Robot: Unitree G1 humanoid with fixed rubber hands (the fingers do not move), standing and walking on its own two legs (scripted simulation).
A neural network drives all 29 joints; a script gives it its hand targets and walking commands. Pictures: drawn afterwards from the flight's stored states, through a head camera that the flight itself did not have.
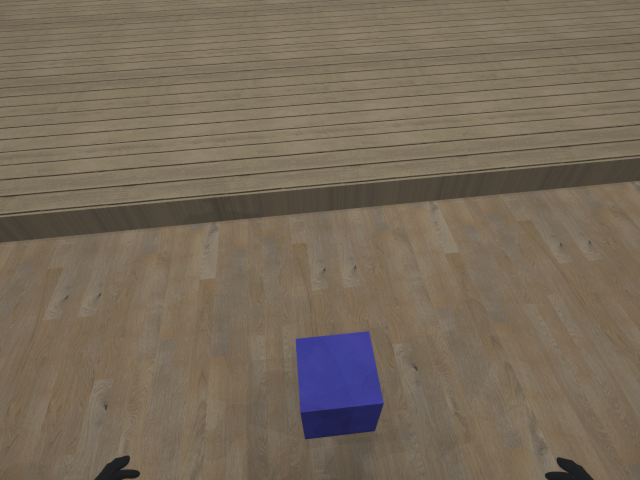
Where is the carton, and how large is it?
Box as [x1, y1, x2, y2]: [296, 331, 383, 438]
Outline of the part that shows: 368,331 296,339 300,412 305,438 374,430 383,402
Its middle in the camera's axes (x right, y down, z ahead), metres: +0.05 +0.43 +1.13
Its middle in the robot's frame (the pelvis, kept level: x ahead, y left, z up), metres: +0.47 -0.01 -0.66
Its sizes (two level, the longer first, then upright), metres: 0.210 0.200 0.250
